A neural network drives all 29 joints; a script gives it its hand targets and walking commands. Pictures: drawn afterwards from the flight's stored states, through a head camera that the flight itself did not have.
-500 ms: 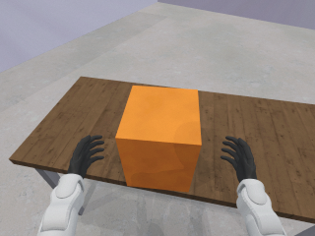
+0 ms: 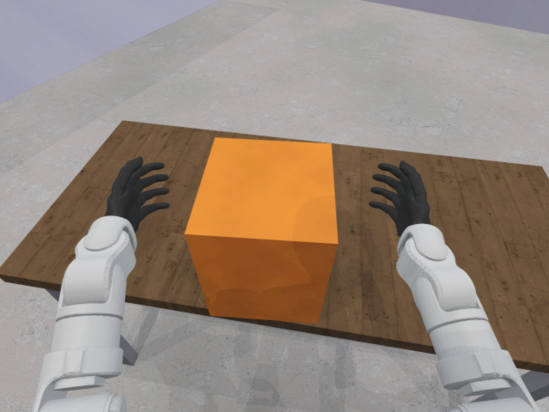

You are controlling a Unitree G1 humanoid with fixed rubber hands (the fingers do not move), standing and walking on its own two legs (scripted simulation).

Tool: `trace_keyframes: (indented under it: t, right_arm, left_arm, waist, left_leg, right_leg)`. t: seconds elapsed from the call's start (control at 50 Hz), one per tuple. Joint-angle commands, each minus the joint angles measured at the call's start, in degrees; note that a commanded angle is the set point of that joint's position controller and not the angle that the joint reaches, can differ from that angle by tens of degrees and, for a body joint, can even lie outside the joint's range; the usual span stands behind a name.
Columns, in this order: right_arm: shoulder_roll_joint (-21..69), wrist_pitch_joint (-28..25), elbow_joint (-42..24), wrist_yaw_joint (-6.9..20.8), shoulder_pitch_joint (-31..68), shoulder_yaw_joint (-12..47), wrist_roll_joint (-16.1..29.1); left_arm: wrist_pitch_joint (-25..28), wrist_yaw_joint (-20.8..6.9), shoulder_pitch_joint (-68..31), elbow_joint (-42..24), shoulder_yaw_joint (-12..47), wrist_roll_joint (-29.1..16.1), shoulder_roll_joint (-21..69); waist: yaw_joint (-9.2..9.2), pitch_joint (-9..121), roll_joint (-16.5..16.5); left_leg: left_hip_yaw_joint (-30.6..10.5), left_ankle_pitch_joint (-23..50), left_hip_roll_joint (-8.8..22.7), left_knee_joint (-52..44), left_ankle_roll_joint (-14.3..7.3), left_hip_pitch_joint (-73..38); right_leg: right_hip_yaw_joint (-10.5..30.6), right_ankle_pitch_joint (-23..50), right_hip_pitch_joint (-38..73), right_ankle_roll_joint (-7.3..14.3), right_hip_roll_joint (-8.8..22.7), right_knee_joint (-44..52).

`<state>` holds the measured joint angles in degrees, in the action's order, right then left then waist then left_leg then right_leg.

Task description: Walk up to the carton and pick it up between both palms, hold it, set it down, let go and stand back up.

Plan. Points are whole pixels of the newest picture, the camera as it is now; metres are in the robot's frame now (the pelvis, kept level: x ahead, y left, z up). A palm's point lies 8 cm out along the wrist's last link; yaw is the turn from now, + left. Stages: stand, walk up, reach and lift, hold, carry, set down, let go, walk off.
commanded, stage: reach and lift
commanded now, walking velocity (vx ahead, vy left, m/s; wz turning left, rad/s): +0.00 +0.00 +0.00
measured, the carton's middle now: (267, 233) +0.42 +0.03 +0.00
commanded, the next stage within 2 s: none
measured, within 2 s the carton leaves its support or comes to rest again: neither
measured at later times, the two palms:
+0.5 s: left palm (129, 149) +0.42 +0.22 +0.19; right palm (415, 163) +0.41 -0.18 +0.17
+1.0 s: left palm (141, 153) +0.44 +0.21 +0.17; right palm (397, 161) +0.43 -0.16 +0.16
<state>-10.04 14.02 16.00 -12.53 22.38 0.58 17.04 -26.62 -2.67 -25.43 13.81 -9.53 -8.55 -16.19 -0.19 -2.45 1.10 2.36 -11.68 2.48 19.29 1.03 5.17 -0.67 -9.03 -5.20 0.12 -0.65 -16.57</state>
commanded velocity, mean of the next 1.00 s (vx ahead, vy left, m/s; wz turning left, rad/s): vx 0.00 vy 0.00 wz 0.00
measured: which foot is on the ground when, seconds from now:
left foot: down 0.00-1.00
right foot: down 0.00-1.00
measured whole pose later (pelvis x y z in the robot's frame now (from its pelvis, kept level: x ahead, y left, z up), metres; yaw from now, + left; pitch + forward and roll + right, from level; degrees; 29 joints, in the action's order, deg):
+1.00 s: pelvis +0.00 +0.00 +0.00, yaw +2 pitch +4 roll -1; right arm -12.2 10.4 57.5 -11.1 54.2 1.0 19.3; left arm -12.7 -0.6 -57.6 59.8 -2.6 -8.9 -19.5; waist -2.4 3.6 1.3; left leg -0.1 -11.8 2.4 22.0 1.1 13.8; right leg -2.1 -8.2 -11.7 0.1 -0.9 -16.4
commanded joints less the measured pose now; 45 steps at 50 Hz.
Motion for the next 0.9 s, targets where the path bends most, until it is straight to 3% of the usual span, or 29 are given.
trace_keyframes:
  t: [0.0, 0.06, 0.12, 0.2, 0.26, 0.5, 0.64, 0.74, 0.8, 0.88]
  right_arm:
    - [-6.36, 0.0, -5.01, -0.32, 18.28, -1.56, 1.51]
    - [-7.75, 0.53, -5.46, -0.4, 21.22, -2.18, 1.88]
    - [-7.94, 0.88, -5.63, -0.35, 25.47, -1.8, 2.13]
    - [-9.29, 1.81, -1.52, 0.38, 30.52, -2.82, 2.95]
    - [-10.07, 2.44, 2.88, 1.14, 33.59, -3.29, 2.93]
    - [-11.8, 2.34, 19.26, 2.13, 50.08, -1.35, 4.53]
    - [-13.42, 1.22, 25.34, 2.13, 54.48, -0.65, 5.3]
    - [-12.85, 0.41, 30.67, 2.07, 55.73, -0.93, 5.11]
    - [-11.37, -0.72, 32.36, 2.05, 55.63, 0.29, 4.94]
    - [-9.33, -3.57, 34.8, 1.49, 52.91, -0.02, 3.46]
  left_arm:
    - [-0.62, 0.05, -18.42, -7.71, -2.61, 0.97, -7.72]
    - [-1.72, 0.32, -21.09, -7.68, -2.68, 0.81, -8.2]
    - [-1.99, 0.61, -24.88, -5.97, -3.2, 0.58, -9.5]
    - [-2.03, 1.0, -30.73, -3.04, -2.01, -0.67, -9.93]
    - [-1.61, 1.72, -34.07, 1.24, -0.79, -0.74, -10.08]
    - [2.37, 2.31, -49.64, 20.3, 2.19, -1.56, -12.72]
    - [4.3, 3.27, -54.04, 24.07, 3.48, -1.03, -13.02]
    - [5.89, 2.52, -55.49, 30.47, 5.08, -1.08, -12.18]
    - [8.32, 2.29, -54.31, 34.41, 5.42, -1.08, -11.53]
    - [13.08, 1.97, -53.18, 37.54, 6.25, -0.62, -9.75]
  waist:
    - [-0.93, 18.41, -3.68]
    - [-1.7, 20.93, -3.24]
    - [-1.22, 22.65, -2.14]
    - [-1.82, 24.64, -3.57]
    - [-1.82, 25.61, -4.45]
    - [-1.69, 27.63, -1.94]
    - [-1.78, 33.76, -3.93]
    - [-2.58, 30.9, -4.09]
    - [-2.12, 29.07, -2.97]
    - [-2.62, 28.79, -4.0]
  left_leg:
    - [1.3, 18.57, -3.19, 0.08, 0.91, -3.96]
    - [1.35, 19.41, -3.34, 0.23, 0.94, -3.95]
    - [1.25, 20.0, -3.41, 1.02, 0.5, -3.59]
    - [0.71, 17.82, -3.08, 0.67, 0.73, -3.52]
    - [0.44, 18.12, -2.84, 0.45, 0.7, -4.42]
    - [-0.15, 15.8, -3.02, 0.31, -0.12, -0.62]
    - [-0.45, 22.82, -3.16, 2.98, 1.78, -3.99]
    - [-0.36, 20.43, -3.34, 2.69, 1.85, -2.51]
    - [-0.57, 20.18, -3.49, 2.68, 1.61, -1.21]
    - [-0.49, 19.92, -3.45, 3.18, 1.97, -0.61]
  right_leg:
    - [0.15, 14.62, 7.08, -0.81, -1.93, -0.15]
    - [-0.52, 15.53, 7.18, -1.13, -2.3, -0.45]
    - [-0.41, 18.07, 7.6, -1.54, -2.15, -1.06]
    - [-0.87, 15.25, 6.7, -0.89, -2.25, -0.58]
    - [-0.99, 13.5, 4.6, -0.57, -2.55, -0.07]
    - [-0.54, 15.15, 4.48, -1.4, -2.22, -0.44]
    - [-1.38, 20.55, 4.41, -1.17, -2.87, -0.72]
    - [-1.57, 19.39, 3.78, -1.39, -2.4, -0.73]
    - [-1.73, 20.03, 3.63, -1.71, -2.48, -0.81]
    - [-1.66, 18.57, 2.42, -1.65, -2.24, -0.85]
